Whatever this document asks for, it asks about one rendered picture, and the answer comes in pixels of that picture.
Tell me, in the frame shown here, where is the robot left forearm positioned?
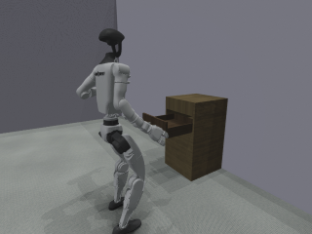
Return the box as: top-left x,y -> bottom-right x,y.
89,87 -> 97,98

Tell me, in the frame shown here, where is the left robot upper arm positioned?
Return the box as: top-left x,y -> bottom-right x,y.
76,66 -> 98,99

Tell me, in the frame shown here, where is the drawer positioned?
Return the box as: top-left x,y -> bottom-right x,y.
142,112 -> 193,138

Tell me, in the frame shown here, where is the left robot shin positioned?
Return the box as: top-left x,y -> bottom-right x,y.
113,160 -> 130,203

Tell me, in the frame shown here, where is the right robot upper arm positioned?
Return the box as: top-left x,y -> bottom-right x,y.
112,62 -> 131,112

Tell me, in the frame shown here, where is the cabinet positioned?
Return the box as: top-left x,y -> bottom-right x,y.
165,94 -> 228,181

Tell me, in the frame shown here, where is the right robot hand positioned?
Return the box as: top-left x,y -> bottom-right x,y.
148,126 -> 169,146

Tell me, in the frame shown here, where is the robot right forearm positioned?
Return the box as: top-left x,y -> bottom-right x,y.
118,99 -> 152,134

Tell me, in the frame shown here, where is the robot head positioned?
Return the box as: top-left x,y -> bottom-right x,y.
98,28 -> 125,64

